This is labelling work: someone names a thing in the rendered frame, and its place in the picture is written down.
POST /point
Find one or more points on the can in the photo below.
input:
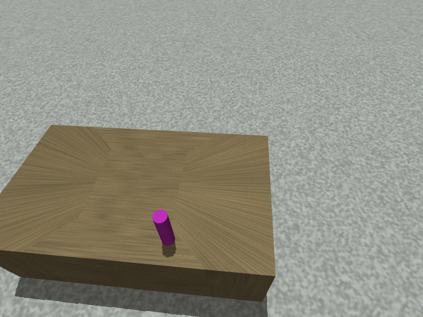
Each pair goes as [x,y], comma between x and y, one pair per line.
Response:
[163,226]

